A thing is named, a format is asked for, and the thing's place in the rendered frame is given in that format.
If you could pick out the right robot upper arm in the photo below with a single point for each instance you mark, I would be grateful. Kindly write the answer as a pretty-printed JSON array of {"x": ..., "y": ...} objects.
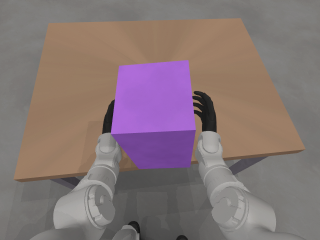
[{"x": 241, "y": 215}]

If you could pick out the table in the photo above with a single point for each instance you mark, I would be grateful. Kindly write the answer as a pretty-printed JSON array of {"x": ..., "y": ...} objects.
[{"x": 77, "y": 80}]

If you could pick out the left robot foot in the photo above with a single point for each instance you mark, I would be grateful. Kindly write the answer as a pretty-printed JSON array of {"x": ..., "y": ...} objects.
[{"x": 136, "y": 226}]

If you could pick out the robot left forearm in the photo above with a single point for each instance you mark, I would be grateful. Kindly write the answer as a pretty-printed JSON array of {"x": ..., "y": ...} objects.
[{"x": 105, "y": 169}]

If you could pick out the left robot upper arm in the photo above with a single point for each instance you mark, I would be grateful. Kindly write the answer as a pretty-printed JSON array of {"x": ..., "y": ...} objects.
[{"x": 81, "y": 215}]

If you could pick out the robot left hand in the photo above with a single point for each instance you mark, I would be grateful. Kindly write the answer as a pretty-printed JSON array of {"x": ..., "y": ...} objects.
[{"x": 107, "y": 123}]

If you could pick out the robot right hand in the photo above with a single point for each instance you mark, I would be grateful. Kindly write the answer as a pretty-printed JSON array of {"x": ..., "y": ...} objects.
[{"x": 208, "y": 114}]

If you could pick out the carton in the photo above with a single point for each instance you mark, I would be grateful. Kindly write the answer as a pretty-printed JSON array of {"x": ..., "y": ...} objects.
[{"x": 153, "y": 117}]

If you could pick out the robot right forearm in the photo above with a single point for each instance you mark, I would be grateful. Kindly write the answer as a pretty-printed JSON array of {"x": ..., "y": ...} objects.
[{"x": 213, "y": 170}]

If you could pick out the robot left thigh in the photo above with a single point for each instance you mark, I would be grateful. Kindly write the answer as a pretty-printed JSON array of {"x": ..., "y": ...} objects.
[{"x": 127, "y": 234}]

